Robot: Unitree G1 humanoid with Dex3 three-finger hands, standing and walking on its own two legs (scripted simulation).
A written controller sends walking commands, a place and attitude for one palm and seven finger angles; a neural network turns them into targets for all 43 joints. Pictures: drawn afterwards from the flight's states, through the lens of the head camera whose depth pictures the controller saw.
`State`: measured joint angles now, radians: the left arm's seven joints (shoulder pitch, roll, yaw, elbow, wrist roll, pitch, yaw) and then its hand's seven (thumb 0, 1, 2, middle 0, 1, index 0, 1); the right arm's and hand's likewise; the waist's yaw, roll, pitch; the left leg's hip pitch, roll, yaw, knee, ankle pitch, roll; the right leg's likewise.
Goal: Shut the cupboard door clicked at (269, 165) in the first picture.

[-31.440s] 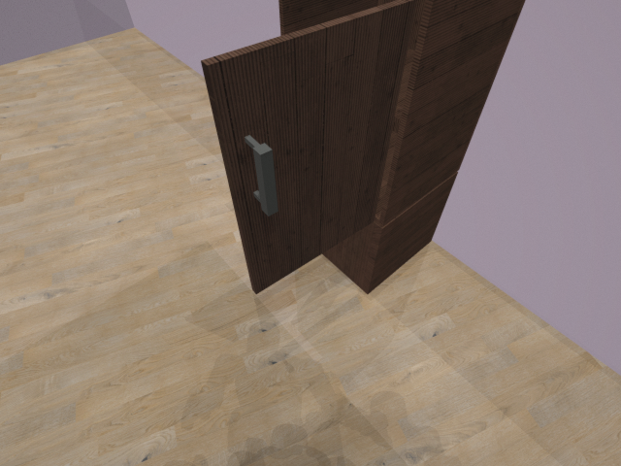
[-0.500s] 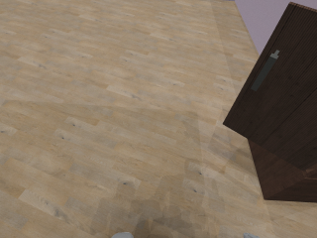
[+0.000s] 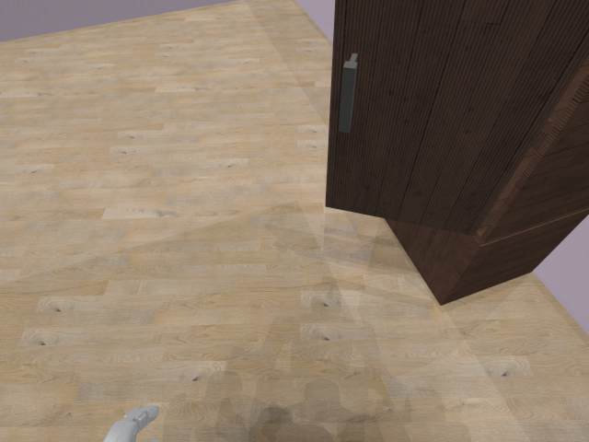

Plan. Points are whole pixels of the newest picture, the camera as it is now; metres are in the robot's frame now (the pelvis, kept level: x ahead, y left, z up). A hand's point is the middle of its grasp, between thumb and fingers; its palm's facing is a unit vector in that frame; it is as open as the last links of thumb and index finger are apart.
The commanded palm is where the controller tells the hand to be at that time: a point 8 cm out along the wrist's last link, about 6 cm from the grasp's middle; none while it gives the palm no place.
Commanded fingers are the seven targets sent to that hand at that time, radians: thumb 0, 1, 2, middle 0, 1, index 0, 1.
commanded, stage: turn to face it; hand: left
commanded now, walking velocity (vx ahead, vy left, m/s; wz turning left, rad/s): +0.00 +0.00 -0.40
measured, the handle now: (349, 93) +0.72 -0.08 +0.06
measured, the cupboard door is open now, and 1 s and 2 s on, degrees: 55 55 55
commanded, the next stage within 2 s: take the last steps up to it in 0.40 s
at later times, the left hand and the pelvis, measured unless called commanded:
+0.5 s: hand out of the picture +0.11 +0.22 -0.17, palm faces -0.12 -0.98 -0.17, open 7.4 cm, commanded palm none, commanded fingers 0.00 0.90 0.90 -0.20 -0.30 -0.20 -0.30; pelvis +0.03 +0.03 +0.01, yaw -11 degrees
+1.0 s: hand (244, 400) +0.20 +0.10 -0.14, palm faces -0.28 -0.94 -0.20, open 7.3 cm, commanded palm none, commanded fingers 0.00 0.90 0.90 -0.20 -0.30 -0.20 -0.30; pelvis +0.06 -0.05 +0.02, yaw -17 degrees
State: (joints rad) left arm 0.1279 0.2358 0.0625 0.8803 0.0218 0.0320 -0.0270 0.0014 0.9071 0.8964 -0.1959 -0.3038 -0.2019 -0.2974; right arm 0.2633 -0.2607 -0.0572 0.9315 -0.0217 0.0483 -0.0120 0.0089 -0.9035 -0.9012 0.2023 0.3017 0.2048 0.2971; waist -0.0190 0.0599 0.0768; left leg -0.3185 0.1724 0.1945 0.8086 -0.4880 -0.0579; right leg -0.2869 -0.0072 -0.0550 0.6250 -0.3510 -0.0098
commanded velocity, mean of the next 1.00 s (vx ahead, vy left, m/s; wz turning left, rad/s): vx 0.15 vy -0.06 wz -0.19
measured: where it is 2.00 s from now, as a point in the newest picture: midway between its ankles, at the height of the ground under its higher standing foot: outside the picture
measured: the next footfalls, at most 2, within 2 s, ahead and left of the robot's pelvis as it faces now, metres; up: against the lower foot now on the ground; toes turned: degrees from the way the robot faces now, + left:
left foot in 0.38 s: +0.09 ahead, +0.12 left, +0.00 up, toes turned -4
right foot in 0.88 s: +0.05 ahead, -0.15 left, +0.00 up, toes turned -21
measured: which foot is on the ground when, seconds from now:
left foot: up 0.00-0.36, down 0.38-0.88, up 0.90-1.00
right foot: down 0.00-0.38, up 0.40-0.86, down 0.88-1.00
